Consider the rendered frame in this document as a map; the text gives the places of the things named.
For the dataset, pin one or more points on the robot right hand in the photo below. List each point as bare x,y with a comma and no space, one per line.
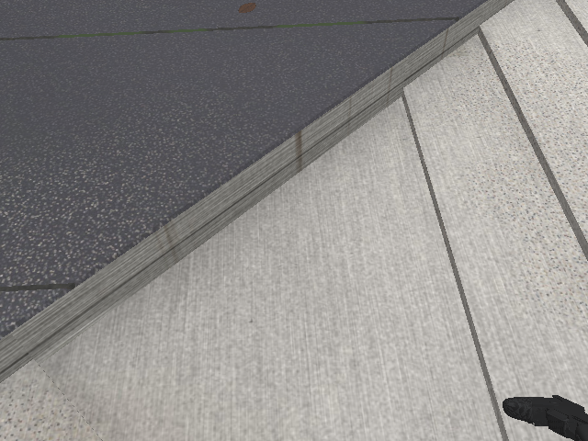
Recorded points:
562,416

